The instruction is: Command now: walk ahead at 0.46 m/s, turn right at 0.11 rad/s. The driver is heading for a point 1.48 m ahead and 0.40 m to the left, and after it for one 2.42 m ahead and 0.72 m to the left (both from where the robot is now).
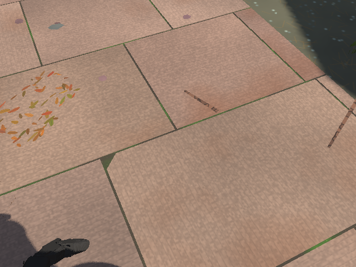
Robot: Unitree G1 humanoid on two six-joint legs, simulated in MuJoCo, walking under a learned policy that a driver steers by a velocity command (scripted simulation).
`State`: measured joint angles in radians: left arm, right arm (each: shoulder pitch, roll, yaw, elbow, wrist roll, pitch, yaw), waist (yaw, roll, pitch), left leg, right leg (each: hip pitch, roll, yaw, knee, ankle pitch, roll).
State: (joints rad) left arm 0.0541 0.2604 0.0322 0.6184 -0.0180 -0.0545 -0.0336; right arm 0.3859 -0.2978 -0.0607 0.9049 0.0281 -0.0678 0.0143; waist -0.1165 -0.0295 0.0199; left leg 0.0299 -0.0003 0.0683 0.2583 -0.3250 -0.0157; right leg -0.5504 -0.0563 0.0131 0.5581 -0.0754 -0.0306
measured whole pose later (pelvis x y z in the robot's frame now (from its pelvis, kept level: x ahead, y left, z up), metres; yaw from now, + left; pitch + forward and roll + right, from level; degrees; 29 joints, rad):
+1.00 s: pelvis +0.27 -0.04 -0.01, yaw +1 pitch +2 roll +0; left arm 0.28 0.25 0.06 0.99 -0.02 -0.09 -0.02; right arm 0.24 -0.27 -0.07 0.97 0.02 -0.07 0.01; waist 0.01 0.03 -0.01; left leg -0.37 0.03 -0.02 0.86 -0.38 0.02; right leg -0.08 0.05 0.00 0.52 -0.49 -0.05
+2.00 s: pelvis +0.74 -0.09 +0.01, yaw +11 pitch +1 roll +0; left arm 0.17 0.23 0.05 0.89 0.01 -0.11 -0.01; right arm 0.30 -0.31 -0.08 0.89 0.04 -0.05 -0.01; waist -0.01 0.05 0.02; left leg -0.48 0.04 -0.06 1.14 -0.33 0.04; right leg -0.26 -0.01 -0.07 0.41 -0.17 -0.02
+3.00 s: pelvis +1.23 +0.14 +0.00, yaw +47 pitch +1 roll -2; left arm 0.11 0.26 0.06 0.74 0.01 -0.11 -0.02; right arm 0.34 -0.29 -0.07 0.76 0.03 -0.02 -0.02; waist -0.03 0.03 0.02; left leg -0.36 -0.05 -0.12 1.16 -0.45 0.03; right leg -0.36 0.04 -0.03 0.49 -0.16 -0.02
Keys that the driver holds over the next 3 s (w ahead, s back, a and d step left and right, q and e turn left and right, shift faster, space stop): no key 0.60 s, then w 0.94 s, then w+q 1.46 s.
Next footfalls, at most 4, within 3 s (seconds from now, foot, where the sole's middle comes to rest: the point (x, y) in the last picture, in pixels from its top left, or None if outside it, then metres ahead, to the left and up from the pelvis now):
0.04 right None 0.19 -0.12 -0.77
0.44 left None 0.26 0.11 -0.77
1.32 left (152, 236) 0.59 0.06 -0.77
1.84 right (206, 176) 0.83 -0.19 -0.77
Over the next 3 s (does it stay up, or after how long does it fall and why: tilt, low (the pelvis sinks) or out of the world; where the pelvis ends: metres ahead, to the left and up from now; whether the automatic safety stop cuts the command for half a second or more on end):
stays up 1.23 0.14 0.00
